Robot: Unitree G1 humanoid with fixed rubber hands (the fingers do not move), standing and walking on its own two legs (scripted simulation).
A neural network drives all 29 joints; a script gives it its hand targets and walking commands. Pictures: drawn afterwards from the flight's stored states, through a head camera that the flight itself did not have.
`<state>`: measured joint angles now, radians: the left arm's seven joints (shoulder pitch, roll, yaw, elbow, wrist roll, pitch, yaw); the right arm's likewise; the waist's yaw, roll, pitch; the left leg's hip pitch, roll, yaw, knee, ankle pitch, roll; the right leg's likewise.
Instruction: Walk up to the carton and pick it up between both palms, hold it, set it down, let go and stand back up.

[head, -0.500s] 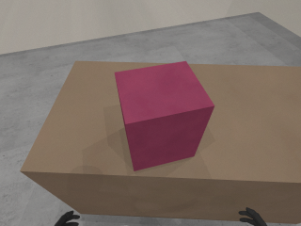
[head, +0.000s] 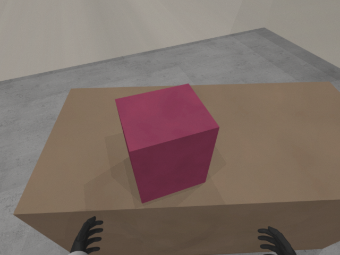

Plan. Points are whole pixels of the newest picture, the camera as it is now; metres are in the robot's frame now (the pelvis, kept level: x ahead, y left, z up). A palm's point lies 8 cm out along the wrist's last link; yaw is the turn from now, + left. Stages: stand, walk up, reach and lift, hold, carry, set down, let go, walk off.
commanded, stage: reach and lift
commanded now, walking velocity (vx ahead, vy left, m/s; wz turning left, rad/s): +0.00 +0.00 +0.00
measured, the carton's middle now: (164, 144) +0.42 +0.05 +0.01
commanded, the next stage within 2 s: none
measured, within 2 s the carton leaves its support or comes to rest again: neither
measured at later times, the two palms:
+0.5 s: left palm (91, 233) +0.19 +0.21 -0.04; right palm (279, 232) +0.21 -0.24 -0.06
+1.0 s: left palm (100, 219) +0.21 +0.18 -0.01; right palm (286, 210) +0.25 -0.25 -0.02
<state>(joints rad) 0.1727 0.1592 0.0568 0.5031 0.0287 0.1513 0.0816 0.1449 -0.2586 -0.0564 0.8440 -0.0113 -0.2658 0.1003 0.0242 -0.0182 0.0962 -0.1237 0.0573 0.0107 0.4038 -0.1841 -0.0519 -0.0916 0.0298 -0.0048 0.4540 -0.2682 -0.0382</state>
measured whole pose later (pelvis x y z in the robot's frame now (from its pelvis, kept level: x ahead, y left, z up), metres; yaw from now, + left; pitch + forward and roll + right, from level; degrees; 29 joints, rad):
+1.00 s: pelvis +0.03 -0.02 +0.00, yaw +0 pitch -1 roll +1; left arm 0.24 0.00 0.02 0.27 0.06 -0.24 0.22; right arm 0.08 -0.38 0.17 0.78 0.39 -0.57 0.20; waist 0.07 -0.05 0.03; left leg -0.16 0.08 0.00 0.39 -0.20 -0.08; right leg -0.12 0.06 -0.02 0.42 -0.28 -0.06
